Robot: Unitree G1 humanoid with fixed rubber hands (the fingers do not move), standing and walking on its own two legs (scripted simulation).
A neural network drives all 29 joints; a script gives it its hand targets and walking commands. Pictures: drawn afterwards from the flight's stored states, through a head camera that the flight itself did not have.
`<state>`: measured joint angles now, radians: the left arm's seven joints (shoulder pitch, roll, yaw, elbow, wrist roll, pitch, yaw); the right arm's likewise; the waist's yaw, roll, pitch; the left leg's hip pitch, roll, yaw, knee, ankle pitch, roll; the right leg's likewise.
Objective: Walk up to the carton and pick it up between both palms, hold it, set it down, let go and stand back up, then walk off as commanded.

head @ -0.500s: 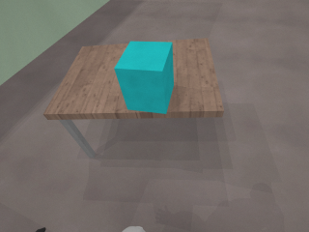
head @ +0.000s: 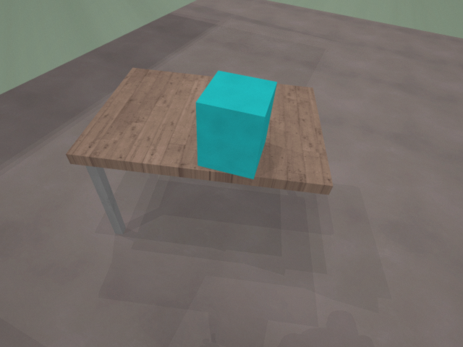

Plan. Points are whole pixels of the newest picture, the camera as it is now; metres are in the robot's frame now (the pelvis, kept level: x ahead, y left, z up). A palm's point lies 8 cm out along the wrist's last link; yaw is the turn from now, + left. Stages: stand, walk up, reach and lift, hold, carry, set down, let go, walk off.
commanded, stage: walk off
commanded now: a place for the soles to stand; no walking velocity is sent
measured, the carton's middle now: (236, 125) +0.82 -0.04 -0.08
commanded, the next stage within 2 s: stand in 1.14 s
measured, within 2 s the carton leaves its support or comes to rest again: neither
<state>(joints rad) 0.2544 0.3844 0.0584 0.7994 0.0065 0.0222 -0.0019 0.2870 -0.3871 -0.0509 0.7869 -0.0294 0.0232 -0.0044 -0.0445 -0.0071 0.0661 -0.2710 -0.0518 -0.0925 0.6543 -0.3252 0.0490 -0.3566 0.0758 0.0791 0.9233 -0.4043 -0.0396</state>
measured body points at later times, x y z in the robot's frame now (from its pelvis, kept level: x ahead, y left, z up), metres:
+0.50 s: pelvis +0.02 -0.02 +0.00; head +0.03 -0.03 +0.45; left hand +0.16 +0.29 -0.09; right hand +0.09 -0.33 -0.12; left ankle +0.02 +0.10 -0.73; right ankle +0.00 -0.13 -0.73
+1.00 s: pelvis +0.01 -0.01 +0.00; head +0.01 -0.02 +0.45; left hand +0.12 +0.30 -0.10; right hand +0.07 -0.33 -0.11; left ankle +0.02 +0.10 -0.73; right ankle +0.00 -0.13 -0.73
